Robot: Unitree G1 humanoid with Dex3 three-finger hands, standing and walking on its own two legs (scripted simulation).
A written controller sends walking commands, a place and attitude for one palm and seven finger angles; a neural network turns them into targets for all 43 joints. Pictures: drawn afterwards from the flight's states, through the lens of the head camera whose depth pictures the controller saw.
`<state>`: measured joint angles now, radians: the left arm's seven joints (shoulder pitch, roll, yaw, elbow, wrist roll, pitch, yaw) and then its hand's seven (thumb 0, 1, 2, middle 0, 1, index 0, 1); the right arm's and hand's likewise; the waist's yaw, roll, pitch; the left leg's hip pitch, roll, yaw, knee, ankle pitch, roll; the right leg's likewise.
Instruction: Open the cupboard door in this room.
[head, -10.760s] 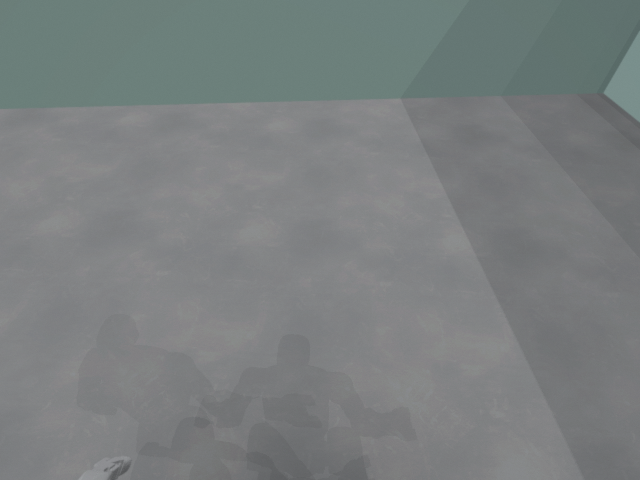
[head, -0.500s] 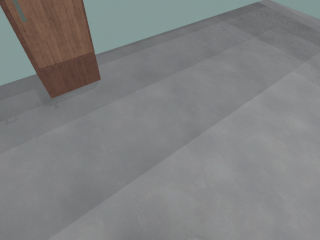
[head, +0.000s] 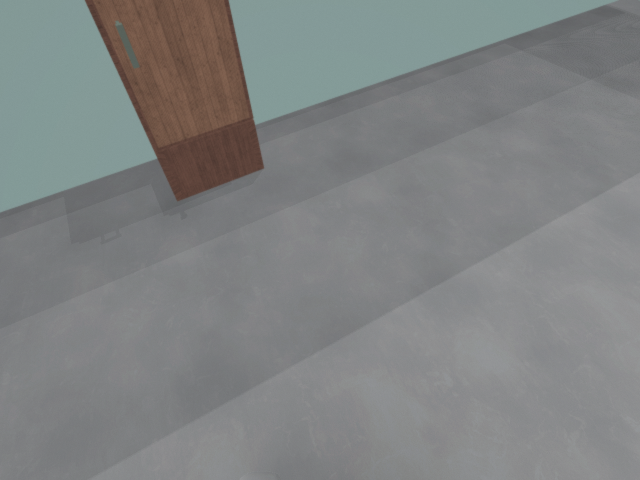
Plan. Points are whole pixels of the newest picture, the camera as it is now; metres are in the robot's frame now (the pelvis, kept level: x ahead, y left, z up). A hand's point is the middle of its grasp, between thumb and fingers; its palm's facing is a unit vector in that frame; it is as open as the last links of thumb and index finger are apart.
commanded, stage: turn or walk to find it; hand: left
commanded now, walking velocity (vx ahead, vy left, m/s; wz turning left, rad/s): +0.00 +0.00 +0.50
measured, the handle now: (126, 44) +1.42 +0.73 -0.03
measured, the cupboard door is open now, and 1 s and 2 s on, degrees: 0 0 0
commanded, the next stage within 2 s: stand and wait in 1.24 s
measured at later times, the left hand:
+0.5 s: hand out of the picture -0.02 +0.29 -0.17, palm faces +0.25 -0.95 -0.20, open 7.4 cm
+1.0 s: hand (172, 469) +0.17 +0.24 -0.15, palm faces +0.39 -0.89 -0.22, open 7.2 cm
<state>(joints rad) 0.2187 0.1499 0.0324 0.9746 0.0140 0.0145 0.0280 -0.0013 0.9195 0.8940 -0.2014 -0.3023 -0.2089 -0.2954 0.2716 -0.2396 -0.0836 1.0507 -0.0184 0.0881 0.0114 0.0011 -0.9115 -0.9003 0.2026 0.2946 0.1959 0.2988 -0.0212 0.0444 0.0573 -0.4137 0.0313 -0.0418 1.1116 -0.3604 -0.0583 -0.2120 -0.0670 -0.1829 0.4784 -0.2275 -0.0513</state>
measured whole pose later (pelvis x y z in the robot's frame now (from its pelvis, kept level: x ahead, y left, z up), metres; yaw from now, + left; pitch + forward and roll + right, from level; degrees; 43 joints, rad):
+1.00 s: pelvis +0.15 +0.04 +0.00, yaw +22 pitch -2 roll +1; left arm 0.18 0.13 0.04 1.00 0.01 -0.07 0.01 -0.01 0.93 0.89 -0.20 -0.30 -0.21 -0.30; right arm 0.39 -0.20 -0.07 1.11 -0.02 0.00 0.01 0.01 -0.91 -0.90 0.20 0.29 0.20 0.30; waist -0.04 0.04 0.04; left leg -0.43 0.04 0.00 1.19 -0.31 0.02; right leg -0.23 -0.06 -0.18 0.53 -0.27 -0.03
